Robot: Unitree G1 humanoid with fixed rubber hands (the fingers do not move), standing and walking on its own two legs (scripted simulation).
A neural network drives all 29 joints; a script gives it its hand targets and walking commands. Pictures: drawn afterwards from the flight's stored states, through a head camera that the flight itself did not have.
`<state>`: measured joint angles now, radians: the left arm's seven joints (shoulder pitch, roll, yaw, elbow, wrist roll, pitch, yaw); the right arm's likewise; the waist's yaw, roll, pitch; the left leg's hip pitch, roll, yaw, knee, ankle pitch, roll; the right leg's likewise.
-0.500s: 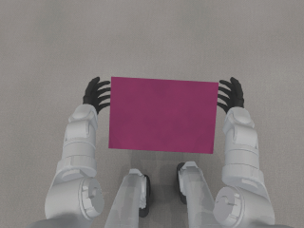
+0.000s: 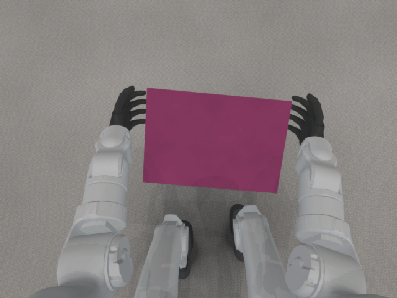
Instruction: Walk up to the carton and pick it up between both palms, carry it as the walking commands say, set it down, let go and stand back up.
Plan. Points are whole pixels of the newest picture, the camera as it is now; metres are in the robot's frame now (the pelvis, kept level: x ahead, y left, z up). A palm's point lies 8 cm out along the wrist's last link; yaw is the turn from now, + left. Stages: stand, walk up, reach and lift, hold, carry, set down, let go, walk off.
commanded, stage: set down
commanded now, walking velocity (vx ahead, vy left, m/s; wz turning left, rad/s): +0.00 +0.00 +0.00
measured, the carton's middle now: (212, 134) +0.44 -0.03 -0.22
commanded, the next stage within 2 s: none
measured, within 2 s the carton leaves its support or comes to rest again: neither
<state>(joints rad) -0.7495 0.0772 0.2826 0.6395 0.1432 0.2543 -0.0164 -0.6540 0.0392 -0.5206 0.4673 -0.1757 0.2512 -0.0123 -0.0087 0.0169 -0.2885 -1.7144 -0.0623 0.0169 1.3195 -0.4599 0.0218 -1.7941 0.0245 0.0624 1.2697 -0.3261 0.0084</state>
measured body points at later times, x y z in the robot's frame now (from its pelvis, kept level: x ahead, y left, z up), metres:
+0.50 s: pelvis -0.04 -0.01 -0.09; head +0.26 -0.03 +0.24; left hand +0.46 +0.15 -0.20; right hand +0.41 -0.22 -0.23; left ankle +0.05 +0.10 -0.57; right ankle +0.09 -0.12 -0.57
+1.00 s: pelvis -0.06 +0.00 -0.15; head +0.30 -0.01 +0.13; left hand +0.48 +0.15 -0.31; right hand +0.41 -0.22 -0.33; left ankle +0.05 +0.10 -0.57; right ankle +0.09 -0.12 -0.57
